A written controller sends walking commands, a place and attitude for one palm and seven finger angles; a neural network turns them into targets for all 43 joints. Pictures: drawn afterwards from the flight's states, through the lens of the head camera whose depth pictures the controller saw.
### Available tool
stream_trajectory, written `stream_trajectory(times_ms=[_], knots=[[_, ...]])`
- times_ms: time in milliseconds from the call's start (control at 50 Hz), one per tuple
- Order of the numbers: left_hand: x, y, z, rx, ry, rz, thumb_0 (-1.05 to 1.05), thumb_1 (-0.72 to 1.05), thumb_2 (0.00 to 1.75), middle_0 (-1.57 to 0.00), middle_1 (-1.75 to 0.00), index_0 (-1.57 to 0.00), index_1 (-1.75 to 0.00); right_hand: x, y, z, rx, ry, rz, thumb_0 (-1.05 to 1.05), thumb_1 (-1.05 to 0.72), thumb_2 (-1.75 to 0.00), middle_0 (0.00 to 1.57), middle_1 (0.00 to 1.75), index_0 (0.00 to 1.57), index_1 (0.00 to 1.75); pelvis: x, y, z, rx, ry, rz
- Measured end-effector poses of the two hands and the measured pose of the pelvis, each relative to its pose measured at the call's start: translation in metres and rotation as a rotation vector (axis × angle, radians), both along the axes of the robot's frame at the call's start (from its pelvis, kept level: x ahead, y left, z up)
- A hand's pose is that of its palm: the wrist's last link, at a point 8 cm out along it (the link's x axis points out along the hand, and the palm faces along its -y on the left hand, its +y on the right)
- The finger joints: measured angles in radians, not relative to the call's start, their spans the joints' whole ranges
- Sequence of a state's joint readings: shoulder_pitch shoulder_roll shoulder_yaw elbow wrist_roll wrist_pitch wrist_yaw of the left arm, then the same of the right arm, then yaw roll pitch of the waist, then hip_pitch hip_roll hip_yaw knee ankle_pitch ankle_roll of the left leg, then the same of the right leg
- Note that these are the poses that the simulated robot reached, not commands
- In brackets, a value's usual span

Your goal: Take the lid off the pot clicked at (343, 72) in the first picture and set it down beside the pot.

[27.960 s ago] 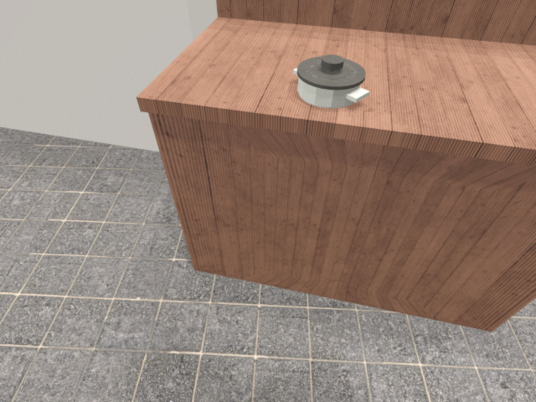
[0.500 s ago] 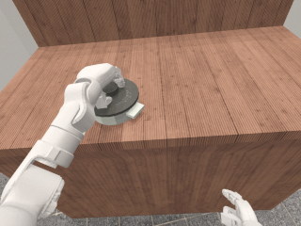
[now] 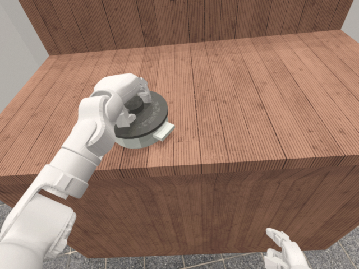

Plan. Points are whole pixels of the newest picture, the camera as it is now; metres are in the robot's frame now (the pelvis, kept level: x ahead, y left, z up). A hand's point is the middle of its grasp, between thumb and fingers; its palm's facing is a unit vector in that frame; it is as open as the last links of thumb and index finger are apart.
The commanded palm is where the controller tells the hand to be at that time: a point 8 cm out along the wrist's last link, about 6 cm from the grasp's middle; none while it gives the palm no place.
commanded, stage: lift the lid straight up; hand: left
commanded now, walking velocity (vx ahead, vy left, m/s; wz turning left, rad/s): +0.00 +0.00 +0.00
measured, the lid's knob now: (132, 105) +0.45 +0.13 +0.16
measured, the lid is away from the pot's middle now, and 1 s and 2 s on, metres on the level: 0.01 0.01 0.00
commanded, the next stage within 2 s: move the lid sideways beside the pot in 1.74 s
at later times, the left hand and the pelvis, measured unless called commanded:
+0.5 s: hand (127, 95) +0.40 +0.11 +0.22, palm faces -0.15 -0.08 -0.99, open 8.0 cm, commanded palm +0.38 +0.13 +0.29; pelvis -0.01 +0.00 +0.00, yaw +0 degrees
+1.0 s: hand (118, 77) +0.41 +0.12 +0.26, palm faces -0.11 -0.07 -0.99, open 7.9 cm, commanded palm +0.39 +0.13 +0.33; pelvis -0.02 +0.00 +0.00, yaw +0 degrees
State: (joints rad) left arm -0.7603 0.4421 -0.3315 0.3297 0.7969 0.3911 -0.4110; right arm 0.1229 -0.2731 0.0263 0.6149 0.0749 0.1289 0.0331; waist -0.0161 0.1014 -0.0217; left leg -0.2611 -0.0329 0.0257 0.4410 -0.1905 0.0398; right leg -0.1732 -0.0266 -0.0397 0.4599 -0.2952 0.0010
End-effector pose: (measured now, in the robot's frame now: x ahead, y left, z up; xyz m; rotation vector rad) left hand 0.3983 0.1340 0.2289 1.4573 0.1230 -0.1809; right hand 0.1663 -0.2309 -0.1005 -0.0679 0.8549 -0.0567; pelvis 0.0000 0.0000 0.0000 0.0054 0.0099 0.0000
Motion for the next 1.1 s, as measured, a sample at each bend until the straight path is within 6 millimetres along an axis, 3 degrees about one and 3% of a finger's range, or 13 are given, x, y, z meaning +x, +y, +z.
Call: stream_trajectory(times_ms=[400, 760, 1100], knots=[[-0.009, -0.018, 0.034, 0.019, -0.038, -0.052, 0.00, 0.11, 1.11, -0.70, -0.62, -0.73, -0.65, -0.001, 0.007, 0.003, 0.005, -0.042, 0.029, 0.01, -0.90, -0.90, 0.19, 0.30, 0.20, 0.30, -0.012, -0.001, 0.001, 0.003, -0.018, 0.004], [-0.009, -0.011, 0.062, 0.033, -0.064, -0.014, 0.00, 0.10, 1.11, -0.71, -0.63, -0.74, -0.66, -0.017, -0.006, 0.003, -0.030, -0.045, 0.001, 0.01, -0.90, -0.90, 0.19, 0.30, 0.20, 0.30, -0.019, -0.003, 0.001, 0.004, -0.029, 0.002], [-0.002, -0.012, 0.088, 0.047, -0.082, -0.003, 0.00, 0.10, 1.10, -0.71, -0.64, -0.74, -0.66, -0.018, 0.002, 0.003, -0.026, -0.056, 0.009, 0.01, -0.90, -0.90, 0.19, 0.30, 0.20, 0.30, -0.020, 0.001, 0.001, 0.003, -0.022, 0.004]])
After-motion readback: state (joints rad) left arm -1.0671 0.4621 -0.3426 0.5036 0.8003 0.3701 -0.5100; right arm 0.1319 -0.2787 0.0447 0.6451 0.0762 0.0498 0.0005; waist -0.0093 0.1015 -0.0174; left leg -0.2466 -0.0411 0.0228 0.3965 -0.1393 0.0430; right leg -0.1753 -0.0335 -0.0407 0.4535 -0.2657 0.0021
